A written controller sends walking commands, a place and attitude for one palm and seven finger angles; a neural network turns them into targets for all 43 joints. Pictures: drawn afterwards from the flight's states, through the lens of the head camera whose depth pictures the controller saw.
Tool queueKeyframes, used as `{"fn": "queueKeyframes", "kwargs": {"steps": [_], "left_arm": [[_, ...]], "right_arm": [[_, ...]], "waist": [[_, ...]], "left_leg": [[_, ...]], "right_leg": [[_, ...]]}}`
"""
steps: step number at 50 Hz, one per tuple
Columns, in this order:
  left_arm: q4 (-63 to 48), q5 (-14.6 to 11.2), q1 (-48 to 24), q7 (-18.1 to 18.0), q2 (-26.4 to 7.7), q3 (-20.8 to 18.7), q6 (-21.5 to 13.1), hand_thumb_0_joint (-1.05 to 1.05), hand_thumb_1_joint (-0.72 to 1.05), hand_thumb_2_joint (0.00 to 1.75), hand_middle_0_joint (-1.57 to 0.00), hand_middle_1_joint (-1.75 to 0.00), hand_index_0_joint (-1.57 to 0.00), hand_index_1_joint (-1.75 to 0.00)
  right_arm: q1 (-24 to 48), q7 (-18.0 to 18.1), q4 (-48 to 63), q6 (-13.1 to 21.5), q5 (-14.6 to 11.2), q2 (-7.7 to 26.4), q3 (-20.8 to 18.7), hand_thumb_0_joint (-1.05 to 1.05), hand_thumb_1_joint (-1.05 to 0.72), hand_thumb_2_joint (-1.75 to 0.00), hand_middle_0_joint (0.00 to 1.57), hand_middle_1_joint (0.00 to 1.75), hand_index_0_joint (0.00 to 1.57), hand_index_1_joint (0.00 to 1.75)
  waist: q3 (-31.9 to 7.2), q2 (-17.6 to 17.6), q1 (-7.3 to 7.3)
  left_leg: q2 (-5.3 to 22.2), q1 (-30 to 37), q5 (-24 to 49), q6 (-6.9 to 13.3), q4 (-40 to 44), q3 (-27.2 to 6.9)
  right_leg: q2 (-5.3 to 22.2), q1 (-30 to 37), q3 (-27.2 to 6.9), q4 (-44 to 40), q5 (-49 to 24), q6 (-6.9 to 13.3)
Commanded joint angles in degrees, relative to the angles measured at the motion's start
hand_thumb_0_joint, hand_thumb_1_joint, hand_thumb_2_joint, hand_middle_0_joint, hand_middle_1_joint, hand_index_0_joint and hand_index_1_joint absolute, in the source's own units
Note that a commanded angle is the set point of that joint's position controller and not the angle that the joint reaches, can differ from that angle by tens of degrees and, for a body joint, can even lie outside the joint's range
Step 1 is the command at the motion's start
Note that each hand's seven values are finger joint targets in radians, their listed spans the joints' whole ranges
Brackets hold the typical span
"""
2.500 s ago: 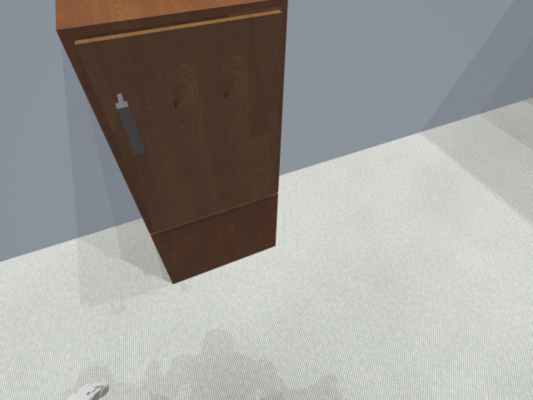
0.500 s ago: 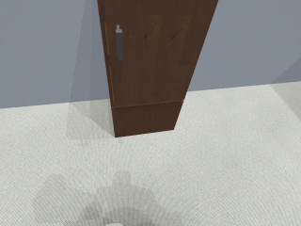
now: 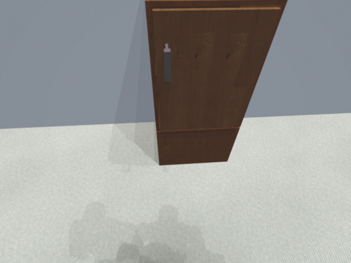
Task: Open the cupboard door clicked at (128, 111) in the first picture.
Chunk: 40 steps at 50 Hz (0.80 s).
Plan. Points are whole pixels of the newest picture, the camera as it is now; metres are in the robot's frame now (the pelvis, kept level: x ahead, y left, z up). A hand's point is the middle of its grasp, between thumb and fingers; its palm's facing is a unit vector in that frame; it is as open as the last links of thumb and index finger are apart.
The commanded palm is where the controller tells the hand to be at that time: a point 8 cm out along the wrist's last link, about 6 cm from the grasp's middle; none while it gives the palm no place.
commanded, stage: take the last steps up to it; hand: left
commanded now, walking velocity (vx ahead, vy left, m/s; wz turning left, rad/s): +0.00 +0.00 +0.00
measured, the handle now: (167, 62) +0.77 +0.05 +0.04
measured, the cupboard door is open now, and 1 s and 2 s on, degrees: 0 0 0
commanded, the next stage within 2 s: come to a stop and stand still in 0.78 s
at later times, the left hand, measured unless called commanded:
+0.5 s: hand out of the picture -0.06 +0.10 -0.17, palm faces +0.17 -0.98 -0.09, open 7.4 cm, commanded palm none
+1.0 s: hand (148, 189) +0.37 +0.10 -0.18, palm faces -0.08 -0.97 -0.24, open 7.4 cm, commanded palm none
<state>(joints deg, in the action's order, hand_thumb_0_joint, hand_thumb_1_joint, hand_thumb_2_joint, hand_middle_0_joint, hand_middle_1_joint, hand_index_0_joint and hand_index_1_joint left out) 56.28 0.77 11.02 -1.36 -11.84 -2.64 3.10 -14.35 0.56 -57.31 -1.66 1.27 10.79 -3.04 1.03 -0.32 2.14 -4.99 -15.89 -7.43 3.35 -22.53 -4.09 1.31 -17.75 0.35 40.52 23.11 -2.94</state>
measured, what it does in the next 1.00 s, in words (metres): walks ahead: right foot, then left foot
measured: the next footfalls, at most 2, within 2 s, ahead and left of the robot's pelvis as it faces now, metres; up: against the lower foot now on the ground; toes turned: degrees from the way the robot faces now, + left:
right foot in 0.06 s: +0.02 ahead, -0.12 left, +0.00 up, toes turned +0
left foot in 0.52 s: +0.13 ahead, +0.10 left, +0.00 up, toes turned +10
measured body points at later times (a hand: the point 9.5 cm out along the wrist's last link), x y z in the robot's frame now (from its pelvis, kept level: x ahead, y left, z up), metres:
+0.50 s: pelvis +0.07 -0.02 -0.01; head +0.10 +0.00 +0.44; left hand -0.06 +0.16 -0.16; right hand +0.14 -0.25 -0.16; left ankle +0.08 +0.09 -0.74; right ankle -0.02 -0.12 -0.74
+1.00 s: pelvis +0.24 -0.09 -0.03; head +0.28 -0.11 +0.42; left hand +0.37 +0.15 -0.16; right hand +0.12 -0.31 -0.18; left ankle +0.09 +0.09 -0.72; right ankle +0.33 -0.20 -0.74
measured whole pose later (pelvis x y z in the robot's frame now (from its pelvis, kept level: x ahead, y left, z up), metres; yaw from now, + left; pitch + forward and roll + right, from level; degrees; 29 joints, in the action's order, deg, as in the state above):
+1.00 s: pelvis +0.24 -0.09 -0.03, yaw -2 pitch +0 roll +0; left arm 57.3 1.3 5.2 0.9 -11.8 -3.3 -2.5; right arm -23.7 1.4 -66.4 0.6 0.6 9.3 -2.9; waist 5.6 -1.6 3.8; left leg 8.9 -5.9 -30.9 -3.7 -43.2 4.8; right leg 3.6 -26.3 7.2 37.4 10.2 1.8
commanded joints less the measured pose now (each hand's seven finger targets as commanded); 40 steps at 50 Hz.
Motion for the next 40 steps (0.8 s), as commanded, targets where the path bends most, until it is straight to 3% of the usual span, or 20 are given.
{"fn": "queueKeyframes", "kwargs": {"steps": [1, 2, 3, 4, 5, 6, 8, 11, 16, 20, 22, 24, 25, 26, 27, 29, 30, 33, 37, 40], "left_arm": [[-1.4, -0.1, 7.5, -0.9, -4.4, -0.9, -2.2, 0.00, 0.90, 0.90, -0.20, -0.30, -0.20, -0.30], [-0.5, 0.3, 8.9, -1.0, -5.6, -0.9, -2.9, 0.00, 0.90, 0.90, -0.20, -0.30, -0.20, -0.30], [-0.4, 0.9, 9.3, -1.1, -9.0, -1.1, -3.6, 0.00, 0.90, 0.90, -0.20, -0.30, -0.20, -0.30], [-1.5, 0.8, 7.9, -0.8, -10.4, -1.1, -3.4, 0.00, 0.90, 0.90, -0.20, -0.30, -0.20, -0.30], [-1.7, 0.8, 6.7, -0.8, -9.3, -1.1, -3.5, 0.00, 0.90, 0.90, -0.20, -0.30, -0.20, -0.30], [-1.1, 0.5, 6.4, -0.8, -7.7, -1.1, -4.1, 0.00, 0.90, 0.90, -0.20, -0.30, -0.20, -0.30], [0.6, 0.3, 8.0, -0.2, -4.7, -0.3, -5.0, 0.00, 0.90, 0.90, -0.20, -0.30, -0.20, -0.30], [2.3, 0.4, 12.1, 0.1, -3.2, -0.1, -5.9, 0.00, 0.90, 0.90, -0.20, -0.30, -0.20, -0.30], [5.1, 1.0, 17.8, 0.1, -2.4, -0.2, -6.2, 0.00, 0.90, 0.90, -0.20, -0.30, -0.20, -0.30], [7.6, 1.3, 20.3, 0.3, -2.5, -0.5, -5.9, 0.00, 0.90, 0.90, -0.20, -0.30, -0.20, -0.30], [8.1, 1.1, 19.3, 0.4, -2.7, -0.5, -5.6, 0.00, 0.90, 0.90, -0.20, -0.30, -0.20, -0.30], [8.5, 0.3, 17.5, 0.6, -2.0, -0.7, -5.4, 0.00, 0.90, 0.90, -0.20, -0.30, -0.20, -0.30], [8.2, 0.0, 18.8, 1.1, 0.2, -0.5, -5.4, 0.00, 0.90, 0.90, -0.20, -0.30, -0.20, -0.30], [6.8, 0.0, 18.4, 1.7, 2.3, 0.0, -5.5, 0.00, 0.90, 0.90, -0.20, -0.30, -0.20, -0.30], [5.7, 0.9, 15.6, 1.4, -0.8, -0.5, -4.8, 0.00, 0.90, 0.90, -0.20, -0.30, -0.20, -0.30], [5.8, 1.6, 11.6, 2.0, -0.1, -1.3, -3.9, 0.00, 0.90, 0.90, -0.20, -0.30, -0.20, -0.30], [5.8, 1.5, 11.0, 2.6, 0.0, -1.3, -3.7, 0.00, 0.90, 0.90, -0.20, -0.30, -0.20, -0.30], [6.0, 1.5, 13.3, 3.1, 2.8, -1.3, -2.6, 0.00, 0.90, 0.90, -0.20, -0.30, -0.20, -0.30], [3.5, 1.3, 8.3, 3.6, 1.9, -1.3, -2.0, 0.00, 0.90, 0.90, -0.20, -0.30, -0.20, -0.30], [0.5, 0.9, 1.3, 3.9, 1.1, -1.0, -2.3, 0.00, 0.90, 0.90, -0.20, -0.30, -0.20, -0.30]], "right_arm": [[0.0, 0.5, 2.6, 0.8, -0.4, 9.2, -2.0, 0.00, -0.90, -0.90, 0.20, 0.30, 0.20, 0.30], [-0.8, 0.3, 2.1, 1.0, -0.7, 6.4, -1.4, 0.00, -0.90, -0.90, 0.20, 0.30, 0.20, 0.30], [-1.4, 0.2, 2.6, 1.2, -1.0, 2.9, -0.7, 0.00, -0.90, -0.90, 0.20, 0.30, 0.20, 0.30], [0.1, 0.2, 3.6, 0.9, -0.2, 4.2, -0.9, 0.00, -0.90, -0.90, 0.20, 0.30, 0.20, 0.30], [0.2, -0.2, 3.5, 0.6, 0.5, 5.4, -1.5, 0.00, -0.90, -0.90, 0.20, 0.30, 0.20, 0.30], [0.2, -0.4, 2.3, 0.4, 0.8, 5.3, -1.4, 0.00, -0.90, -0.90, 0.20, 0.30, 0.20, 0.30], [-1.0, -0.9, 0.4, 0.8, 0.8, 4.7, -1.6, 0.00, -0.90, -0.90, 0.20, 0.30, 0.20, 0.30], [-0.3, -1.2, 0.1, 1.4, 0.8, 3.5, -1.6, 0.00, -0.90, -0.90, 0.20, 0.30, 0.20, 0.30], [5.9, -0.9, 1.6, 1.9, 0.7, 2.6, -1.4, 0.00, -0.90, -0.90, 0.20, 0.30, 0.20, 0.30], [8.5, -0.6, 1.7, 2.9, 0.4, 0.5, -0.8, 0.00, -0.90, -0.90, 0.20, 0.30, 0.20, 0.30], [5.5, -0.1, 0.5, 3.7, 0.2, 0.2, -0.5, 0.00, -0.90, -0.90, 0.20, 0.30, 0.20, 0.30], [-4.4, 1.1, -3.6, 4.8, 0.3, 1.5, -0.7, 0.00, -0.90, -0.90, 0.20, 0.30, 0.20, 0.30], [-11.4, 1.9, -5.8, 5.3, 0.4, 6.3, -1.9, 0.00, -0.90, -0.90, 0.20, 0.30, 0.20, 0.30], [-17.4, 2.5, -7.1, 5.3, 0.5, 12.2, -3.2, 0.00, -0.90, -0.90, 0.20, 0.30, 0.20, 0.30], [-17.5, 2.8, -6.8, 4.7, 0.2, 12.8, -2.9, 0.00, -0.90, -0.90, 0.20, 0.30, 0.20, 0.30], [-10.3, 2.9, -6.1, 4.9, 0.2, 7.1, -1.5, 0.00, -0.90, -0.90, 0.20, 0.30, 0.20, 0.30], [-8.1, 3.0, -5.5, 5.4, 0.1, 4.8, -0.8, 0.00, -0.90, -0.90, 0.20, 0.30, 0.20, 0.30], [-7.7, 2.9, -5.1, 6.1, 0.3, 3.6, -0.6, 0.00, -0.90, -0.90, 0.20, 0.30, 0.20, 0.30], [-8.9, 2.5, -5.3, 6.1, 0.2, 4.7, -0.5, 0.00, -0.90, -0.90, 0.20, 0.30, 0.20, 0.30], [-10.4, 2.2, -5.5, 5.6, 0.7, 5.6, -0.9, 0.00, -0.90, -0.90, 0.20, 0.30, 0.20, 0.30]], "waist": [[-4.4, -4.9, -3.38], [-5.1, 0.7, -3.28], [-3.3, 13.4, -3.01], [2.0, 16.2, -3.72], [3.7, 13.4, -2.95], [6.7, 15.2, -2.61], [8.0, 8.1, -1.44], [6.9, 5.8, -2.07], [7.8, 7.2, -4.15], [6.3, 8.2, -5.21], [3.8, 7.2, -3.75], [-1.1, 3.9, 0.77], [-6.2, -3.9, 3.10], [-8.4, -15.9, 4.38], [-6.4, -10.1, 4.56], [4.2, -7.1, 1.79], [7.2, -5.1, 0.38], [6.0, -5.6, -1.81], [6.7, -9.3, -2.01], [8.4, -10.1, -0.36]], "left_leg": [[12.4, -0.1, -0.1, 2.8, 3.1, -14.0], [8.9, -4.6, -7.3, 0.0, -1.0, -10.1], [2.7, -12.8, -16.8, -3.2, -10.0, -3.1], [1.9, -14.0, -20.5, -3.6, -17.9, 0.4], [3.4, -14.1, -19.7, -3.3, -23.7, 0.7], [4.6, -16.4, -16.7, -2.8, -27.1, 0.6], [5.9, -17.0, -11.5, -3.1, -33.2, 3.2], [7.9, -19.2, -8.7, -4.0, -36.8, 5.2], [10.6, -19.5, -11.4, -4.6, -31.1, 7.5], [9.7, -14.3, -15.3, -3.7, -21.8, 9.9], [8.5, -7.4, -12.9, -3.3, -14.5, 11.7], [7.5, 9.9, -4.3, -2.5, -2.2, 12.7], [16.5, 24.3, -3.4, -0.2, 0.1, 2.2], [32.9, 31.3, 2.1, 5.5, 4.7, -17.4], [36.8, 27.7, 1.4, 8.6, 7.4, -19.9], [31.8, 13.0, 0.6, 6.4, 10.2, -11.1], [30.0, 9.0, 2.5, 5.9, 11.1, -7.7], [25.1, 8.4, 13.0, 3.9, 9.1, 4.3], [22.7, 8.8, 15.1, 2.7, 9.5, 9.0], [22.0, 8.9, 17.8, 2.3, 8.5, 10.5]], "right_leg": [[0.1, 10.7, 0.4, -17.9, -10.4, 0.9], [4.4, 16.6, -4.3, -23.5, -9.5, 2.0], [14.6, 17.6, -18.3, -29.1, 3.2, 6.1], [20.0, 8.4, -24.1, -34.7, 14.4, 10.2], [19.7, 4.5, -23.9, -36.4, 19.7, 11.3], [16.7, 4.2, -22.6, -36.6, 18.0, 10.7], [12.3, 6.2, -14.8, -33.9, 8.0, 10.2], [10.7, 10.3, -10.0, -32.0, -1.0, 10.5], [11.7, 11.7, -11.7, -31.4, -6.4, 13.5], [11.8, 12.6, -11.6, -28.4, -15.8, 14.7], [10.2, 12.1, -9.4, -24.6, -21.6, 13.7], [5.5, 7.3, -4.7, -11.9, -29.2, 10.5], [2.4, -2.5, -2.0, 0.1, -21.6, 7.8], [-2.2, -16.4, 3.3, 14.9, 4.5, 4.5], [-0.4, -18.4, -0.7, 23.3, 8.6, 5.1], [3.6, -18.8, -1.9, 28.1, 0.8, 4.1], [4.6, -18.0, -1.4, 27.8, -1.7, 3.4], [4.5, -17.0, 0.3, 25.6, -7.0, 2.0], [5.2, -18.9, 2.8, 18.5, -12.4, 1.2], [4.9, -16.5, 5.3, 6.6, -13.5, 1.6]]}}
